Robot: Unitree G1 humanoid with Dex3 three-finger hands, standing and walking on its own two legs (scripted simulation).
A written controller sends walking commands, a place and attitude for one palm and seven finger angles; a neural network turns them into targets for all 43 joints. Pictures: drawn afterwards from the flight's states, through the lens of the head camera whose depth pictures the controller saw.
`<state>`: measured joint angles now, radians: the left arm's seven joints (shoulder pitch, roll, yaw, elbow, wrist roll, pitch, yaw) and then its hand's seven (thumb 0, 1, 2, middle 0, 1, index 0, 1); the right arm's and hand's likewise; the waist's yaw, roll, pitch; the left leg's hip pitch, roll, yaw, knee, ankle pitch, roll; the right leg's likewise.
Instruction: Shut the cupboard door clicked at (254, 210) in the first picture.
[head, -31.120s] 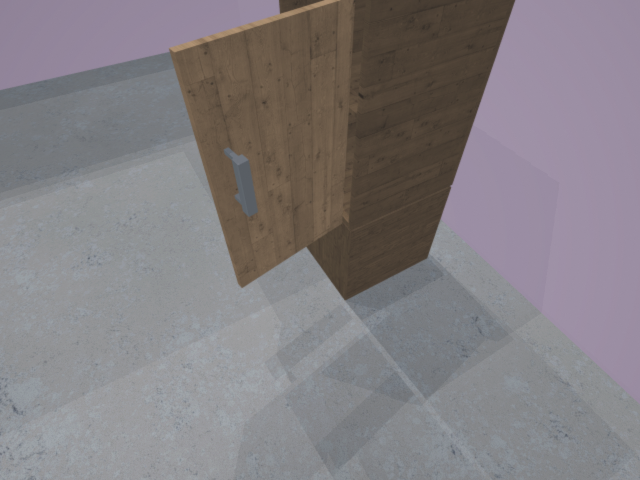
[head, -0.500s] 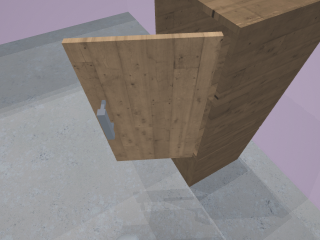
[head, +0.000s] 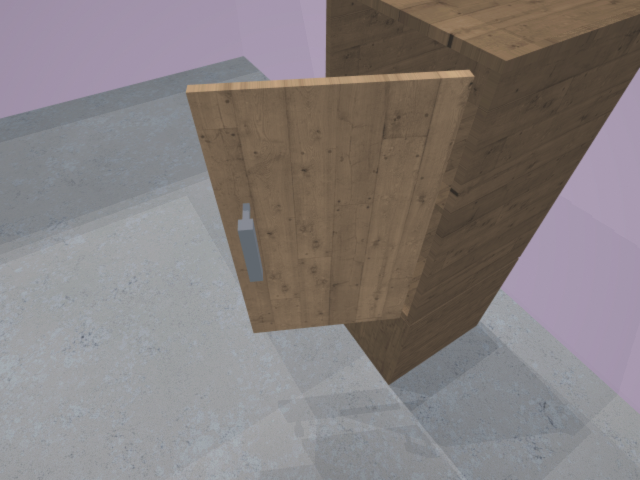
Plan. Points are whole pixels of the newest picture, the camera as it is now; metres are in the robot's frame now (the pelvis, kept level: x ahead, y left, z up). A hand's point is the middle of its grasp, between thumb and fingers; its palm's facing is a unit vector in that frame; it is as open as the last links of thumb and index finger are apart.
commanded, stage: come to a stop and stand still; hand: left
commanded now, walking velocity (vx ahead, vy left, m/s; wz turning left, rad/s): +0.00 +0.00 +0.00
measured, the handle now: (251, 243) +0.45 +0.14 +0.00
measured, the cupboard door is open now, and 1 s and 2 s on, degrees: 65 65 65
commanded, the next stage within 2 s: look again from close up in 0.06 s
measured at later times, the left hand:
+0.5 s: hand out of the picture +0.04 +0.16 -0.17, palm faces -0.01 -0.98 -0.19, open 7.3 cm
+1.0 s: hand (221, 383) +0.23 +0.14 +0.00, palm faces +0.22 -0.97 -0.04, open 6.8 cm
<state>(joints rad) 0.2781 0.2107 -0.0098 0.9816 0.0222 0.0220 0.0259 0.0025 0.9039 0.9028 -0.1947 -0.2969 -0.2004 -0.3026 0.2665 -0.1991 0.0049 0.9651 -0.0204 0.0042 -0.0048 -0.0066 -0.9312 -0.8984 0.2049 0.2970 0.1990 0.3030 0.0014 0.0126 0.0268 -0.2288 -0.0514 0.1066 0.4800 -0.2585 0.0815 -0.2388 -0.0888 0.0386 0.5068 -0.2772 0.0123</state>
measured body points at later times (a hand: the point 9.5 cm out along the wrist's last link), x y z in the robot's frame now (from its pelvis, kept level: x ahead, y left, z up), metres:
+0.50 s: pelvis +0.02 -0.02 +0.00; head +0.04 -0.01 +0.45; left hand +0.04 +0.21 -0.16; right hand +0.05 -0.25 -0.15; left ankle +0.00 +0.07 -0.74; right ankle +0.00 -0.18 -0.74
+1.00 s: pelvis +0.00 -0.07 -0.04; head +0.03 -0.07 +0.41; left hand +0.21 +0.19 +0.01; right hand +0.17 -0.31 -0.12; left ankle +0.00 +0.07 -0.74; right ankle +0.00 -0.17 -0.74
